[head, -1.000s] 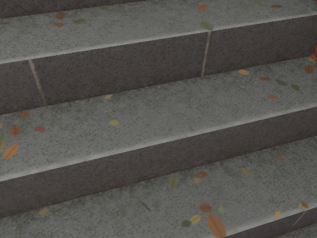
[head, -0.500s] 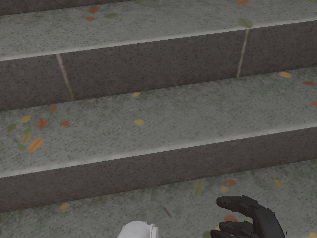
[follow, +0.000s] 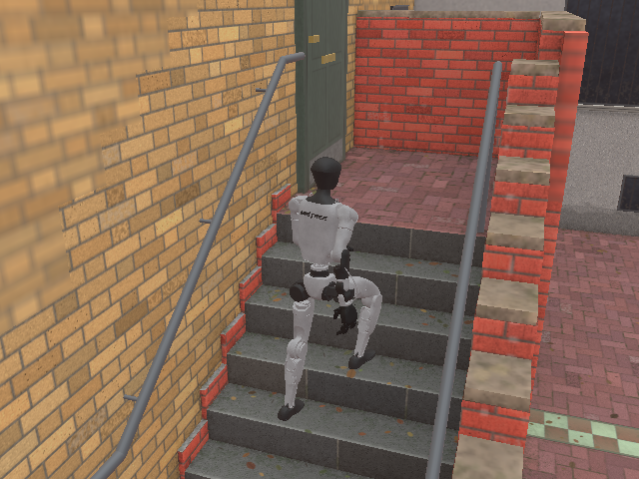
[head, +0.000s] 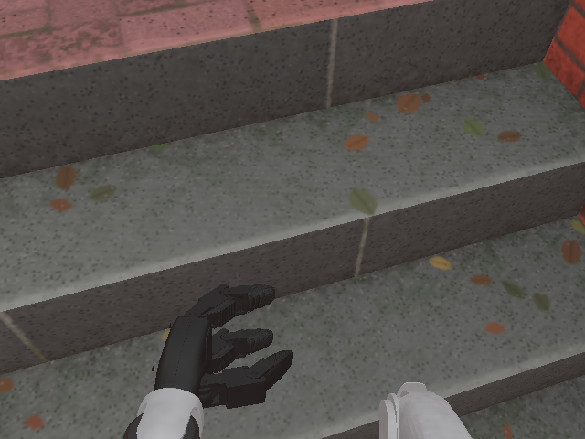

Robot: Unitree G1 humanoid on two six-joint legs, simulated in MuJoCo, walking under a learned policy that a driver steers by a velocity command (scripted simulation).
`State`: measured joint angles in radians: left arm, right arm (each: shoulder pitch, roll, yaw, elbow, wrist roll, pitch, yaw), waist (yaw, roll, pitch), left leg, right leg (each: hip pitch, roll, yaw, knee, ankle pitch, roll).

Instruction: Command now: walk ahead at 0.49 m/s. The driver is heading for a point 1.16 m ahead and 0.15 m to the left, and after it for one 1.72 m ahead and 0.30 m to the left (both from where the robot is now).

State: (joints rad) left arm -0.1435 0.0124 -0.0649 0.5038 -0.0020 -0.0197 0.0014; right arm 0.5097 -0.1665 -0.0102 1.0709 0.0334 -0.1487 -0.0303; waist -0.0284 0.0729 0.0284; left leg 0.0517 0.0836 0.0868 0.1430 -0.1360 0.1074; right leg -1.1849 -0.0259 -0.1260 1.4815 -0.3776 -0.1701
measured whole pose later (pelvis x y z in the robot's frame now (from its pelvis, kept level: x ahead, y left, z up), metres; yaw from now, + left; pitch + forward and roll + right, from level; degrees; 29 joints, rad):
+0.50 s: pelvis +0.30 +0.00 +0.20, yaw +2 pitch +4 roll +1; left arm 0.50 0.14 0.04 1.02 -0.04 -0.12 0.02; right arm -0.04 -0.02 0.08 0.59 -0.01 -0.07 -0.01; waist 0.06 -0.04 0.00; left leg -0.92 0.00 0.14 1.33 -0.50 0.11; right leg -0.12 -0.05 -0.05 0.48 -0.02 -0.07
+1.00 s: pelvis +0.45 -0.04 +0.35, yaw +2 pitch +4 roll +0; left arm 0.07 0.09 -0.01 0.69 0.06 0.02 -0.02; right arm 0.47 -0.07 -0.03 0.95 -0.08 -0.11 -0.04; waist -0.08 -0.03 -0.03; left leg -0.22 0.04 0.07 0.40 -0.25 0.01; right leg -1.13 -0.09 0.00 1.92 -0.30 -0.08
